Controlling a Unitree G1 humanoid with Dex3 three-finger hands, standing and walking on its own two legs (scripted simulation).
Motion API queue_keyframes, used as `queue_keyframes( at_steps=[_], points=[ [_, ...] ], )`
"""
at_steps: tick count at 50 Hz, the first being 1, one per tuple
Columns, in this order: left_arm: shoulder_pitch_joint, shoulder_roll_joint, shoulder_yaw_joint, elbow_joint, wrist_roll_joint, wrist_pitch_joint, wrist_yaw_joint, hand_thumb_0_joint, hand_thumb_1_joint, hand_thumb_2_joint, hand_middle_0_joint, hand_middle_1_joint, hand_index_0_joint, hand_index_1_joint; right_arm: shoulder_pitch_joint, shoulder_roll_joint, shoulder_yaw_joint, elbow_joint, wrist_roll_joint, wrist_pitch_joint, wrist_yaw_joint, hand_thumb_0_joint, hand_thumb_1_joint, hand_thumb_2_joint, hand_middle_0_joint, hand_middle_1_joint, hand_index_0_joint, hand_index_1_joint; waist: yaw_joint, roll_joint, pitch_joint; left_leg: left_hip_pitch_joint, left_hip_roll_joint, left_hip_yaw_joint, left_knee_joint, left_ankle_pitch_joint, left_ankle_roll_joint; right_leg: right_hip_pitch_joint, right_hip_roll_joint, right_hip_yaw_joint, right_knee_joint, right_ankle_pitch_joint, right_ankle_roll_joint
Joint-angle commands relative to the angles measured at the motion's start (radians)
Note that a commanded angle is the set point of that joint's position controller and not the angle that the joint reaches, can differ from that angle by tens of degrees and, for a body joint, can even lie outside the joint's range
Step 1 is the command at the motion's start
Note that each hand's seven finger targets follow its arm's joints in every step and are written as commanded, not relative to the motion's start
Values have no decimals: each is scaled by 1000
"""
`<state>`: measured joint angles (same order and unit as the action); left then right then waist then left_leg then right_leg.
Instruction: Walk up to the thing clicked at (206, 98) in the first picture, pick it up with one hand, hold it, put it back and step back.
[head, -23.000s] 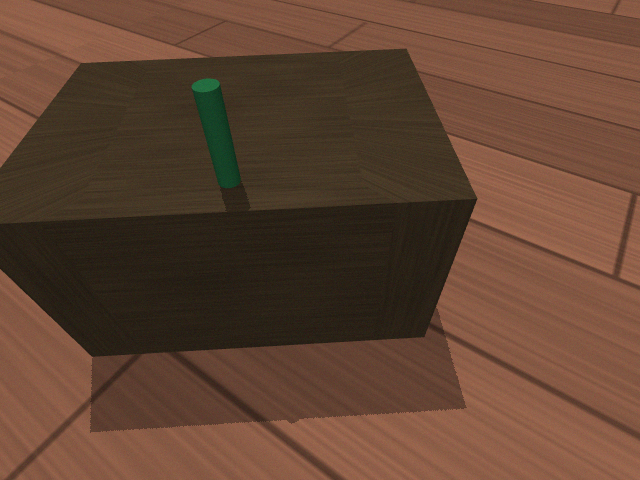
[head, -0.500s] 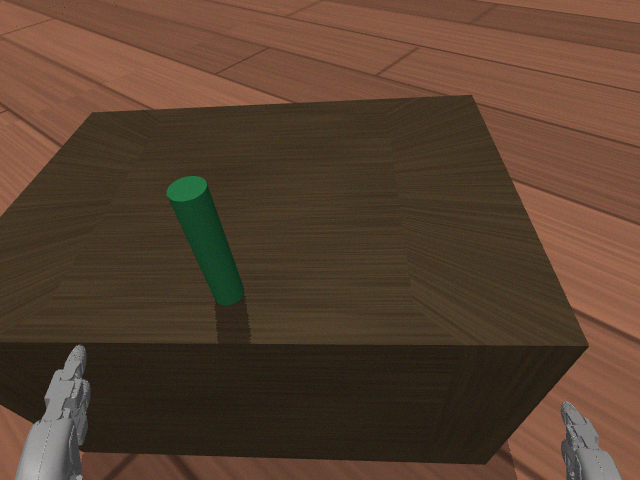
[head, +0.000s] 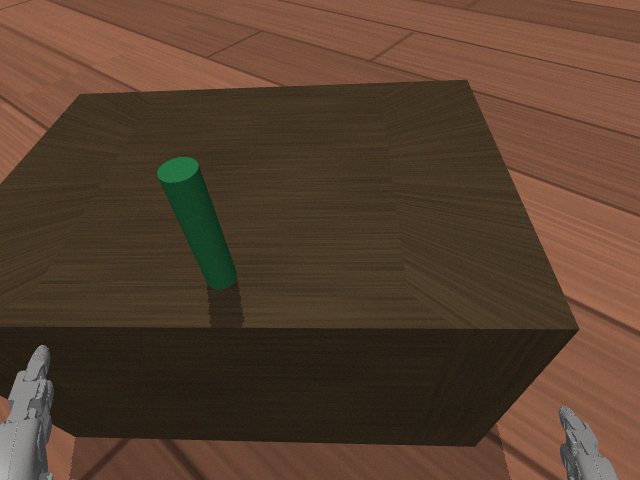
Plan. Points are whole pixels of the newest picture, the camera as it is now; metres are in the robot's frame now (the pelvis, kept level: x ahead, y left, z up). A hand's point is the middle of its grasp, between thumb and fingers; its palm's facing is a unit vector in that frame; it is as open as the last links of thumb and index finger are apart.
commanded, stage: home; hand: left
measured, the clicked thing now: (203, 231) +0.48 +0.22 +0.04
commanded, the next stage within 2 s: none
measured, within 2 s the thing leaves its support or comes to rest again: neither
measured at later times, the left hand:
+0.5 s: hand (201, 449) +0.20 +0.18 -0.06, palm faces +0.07 -0.97 -0.21, open 17.5 cm
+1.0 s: hand (203, 448) +0.20 +0.18 -0.06, palm faces +0.08 -0.97 -0.22, open 17.4 cm
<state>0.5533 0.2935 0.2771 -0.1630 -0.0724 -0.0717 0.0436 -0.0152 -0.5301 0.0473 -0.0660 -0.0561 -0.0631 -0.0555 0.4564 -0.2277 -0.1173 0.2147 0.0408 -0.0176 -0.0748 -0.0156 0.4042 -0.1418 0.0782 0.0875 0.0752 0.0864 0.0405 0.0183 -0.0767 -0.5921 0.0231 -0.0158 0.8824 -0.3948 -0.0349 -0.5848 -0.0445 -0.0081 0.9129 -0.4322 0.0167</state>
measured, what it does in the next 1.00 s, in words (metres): stands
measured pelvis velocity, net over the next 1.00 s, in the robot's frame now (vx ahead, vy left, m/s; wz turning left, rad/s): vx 0.02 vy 0.01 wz -0.02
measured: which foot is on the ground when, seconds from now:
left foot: down 0.00-1.00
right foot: down 0.00-1.00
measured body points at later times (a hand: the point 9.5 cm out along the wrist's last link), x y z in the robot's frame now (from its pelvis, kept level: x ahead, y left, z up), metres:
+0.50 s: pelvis +0.02 +0.01 -0.01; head +0.05 +0.02 +0.44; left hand +0.19 +0.24 -0.04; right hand +0.17 -0.22 -0.04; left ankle +0.03 +0.14 -0.69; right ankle +0.02 -0.13 -0.69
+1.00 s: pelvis +0.02 +0.01 -0.01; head +0.05 +0.01 +0.44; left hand +0.19 +0.23 -0.04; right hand +0.18 -0.22 -0.04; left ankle +0.03 +0.14 -0.69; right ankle +0.02 -0.13 -0.69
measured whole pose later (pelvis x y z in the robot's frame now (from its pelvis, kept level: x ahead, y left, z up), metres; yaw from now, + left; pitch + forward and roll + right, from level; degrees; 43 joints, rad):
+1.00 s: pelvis +0.02 +0.01 -0.01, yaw -1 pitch +10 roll +0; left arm 0.46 0.20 -0.01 0.06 -0.03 0.05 0.08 -0.01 -0.52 0.06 -0.06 -0.05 -0.05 -0.05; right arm 0.47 -0.19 0.00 0.05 0.02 0.09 -0.08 0.01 -0.90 -0.90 0.20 0.30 0.20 0.30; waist 0.00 0.00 -0.12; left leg -0.67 0.03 0.00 0.97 -0.47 -0.03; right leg -0.65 -0.03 0.01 0.97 -0.48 0.03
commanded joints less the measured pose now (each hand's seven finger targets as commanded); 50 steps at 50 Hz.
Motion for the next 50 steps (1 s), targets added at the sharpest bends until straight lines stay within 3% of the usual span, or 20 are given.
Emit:
queue_keyframes(
  at_steps=[1,4,8,12,15,16,18,20,22,23,25,27,30,37,38,41,43,44,47,50],
  points=[
    [-17,103,15,-145,11,-68,24,0,-551,62,-52,-56,-54,-54,-107,-38,57,-231,-6,-75,-14,0,-101,-488,128,179,128,179,4,-31,-83,48,-31,54,-144,51,45,56,30,-40,-173,71,-2],
    [-12,58,-50,-90,21,-64,26,0,-557,59,-51,-55,-53,-53,-116,-23,97,-244,-13,-68,-19,0,-313,-565,141,202,141,202,2,-22,-74,31,-28,50,-145,52,42,48,32,-46,-166,77,-7],
    [-10,13,-123,2,32,-38,16,0,-579,43,-48,-49,-50,-47,-13,-92,16,-201,-21,-59,-26,0,-633,-762,176,260,176,260,-46,-24,-61,47,-26,53,-128,73,39,4,38,-46,-154,108,-7],
    [-80,30,-135,18,39,-4,14,0,-545,60,-51,-53,-53,-52,1,-102,-11,-175,-19,-53,-17,0,-878,-893,199,298,199,298,-53,29,-90,51,-16,42,-124,86,31,-19,48,-54,-116,124,-17],
    [-142,39,-155,-9,40,12,22,0,-558,52,-50,-51,-51,-50,-34,-76,30,-248,-18,-53,-14,0,-894,-902,201,301,201,301,-50,17,-149,64,-14,39,-105,125,29,5,46,-49,-106,154,-17],
    [-117,-7,-194,72,44,22,22,0,-546,60,-51,-53,-52,-52,-45,-57,49,-276,-18,-50,-13,0,-896,-903,201,301,201,301,-61,-8,-143,65,-12,39,-99,142,29,15,46,-48,-101,170,-14],
    [-170,25,-185,12,41,20,32,0,-553,56,-50,-52,-52,-51,-72,-39,80,-307,-17,-41,-19,0,-897,-904,201,301,201,301,-37,11,-156,47,-19,47,-91,125,30,32,35,-37,-114,155,-14],
    [-136,-1,-215,50,47,28,37,0,-548,59,-51,-53,-52,-51,-79,-38,88,-324,-21,-34,-23,0,-897,-904,201,301,201,301,-25,9,-161,38,-19,51,-91,122,30,36,34,-35,-111,150,-15],
    [-122,12,-208,32,47,34,46,0,-572,43,-48,-48,-49,-47,-60,-41,93,-300,-27,-21,-26,0,-897,-904,201,301,201,301,-12,47,-171,40,-18,50,-88,140,25,41,35,-35,-102,162,-19],
    [-66,-17,-222,104,47,46,44,0,-541,62,-51,-54,-53,-53,-70,-61,69,-318,-28,-20,-27,0,-897,-904,201,301,201,301,-14,25,-164,35,-15,48,-89,149,25,50,38,-39,-98,167,-18],
    [-90,23,-202,31,46,49,51,0,-531,67,-52,-55,-54,-54,-34,-53,76,-287,-28,-6,-27,0,-897,-904,201,301,201,301,-7,61,-176,39,-16,49,-82,181,23,49,40,-39,-90,197,-22],
    [-23,-28,-238,119,46,63,47,0,-539,62,-52,-54,-53,-53,-38,-73,53,-311,-27,3,-23,0,-897,-903,201,301,201,301,-24,3,-146,28,-10,48,-82,184,24,35,46,-45,-90,195,-20],
    [-80,-6,-226,81,44,64,44,0,-541,59,-51,-52,-52,-52,-25,-77,51,-299,-23,17,-20,0,-897,-903,201,301,201,301,-33,-13,-109,21,-5,43,-92,160,25,4,52,-50,-94,172,-19],
    [-147,11,-217,19,47,54,42,0,-543,58,-51,-51,-52,-50,7,-66,53,-328,-19,36,-23,0,-896,-903,201,301,201,301,-53,-27,-146,40,-13,57,-65,166,33,0,40,-32,-97,206,-9],
    [-91,-33,-244,104,48,64,38,0,-544,57,-51,-51,-52,-50,-11,-68,55,-354,-18,35,-23,0,-897,-903,201,301,201,301,-53,-63,-129,27,-13,55,-70,151,34,2,41,-36,-98,186,-8],
    [-149,12,-219,6,47,60,43,0,-537,61,-51,-52,-52,-52,7,-57,69,-326,-18,38,-23,0,-897,-903,201,301,201,301,-40,8,-140,35,-13,51,-82,135,29,-3,43,-39,-93,164,-14],
    [-108,-5,-230,39,49,66,45,0,-539,60,-51,-52,-52,-52,-3,-68,58,-353,-18,40,-23,0,-897,-903,201,301,201,301,-46,-10,-158,33,-15,57,-72,138,30,-1,40,-35,-93,172,-12],
    [-110,21,-204,11,46,64,49,0,-521,71,-53,-55,-54,-55,2,-62,61,-333,-18,42,-24,0,-897,-903,201,301,201,301,-27,19,-174,33,-16,55,-66,160,28,16,38,-34,-89,190,-15],
    [-77,-11,-225,51,46,70,49,0,-532,64,-52,-54,-53,-53,-24,-64,62,-359,-19,48,-23,0,-897,-903,201,301,201,301,-27,4,-161,19,-14,55,-68,162,27,9,42,-36,-85,188,-17],
    [-109,15,-214,15,46,64,54,0,-543,57,-51,-52,-52,-51,-21,-66,60,-350,-19,55,-24,0,-897,-902,201,301,201,301,-26,4,-142,11,-13,52,-72,139,27,3,42,-36,-88,165,-15]
  ],
)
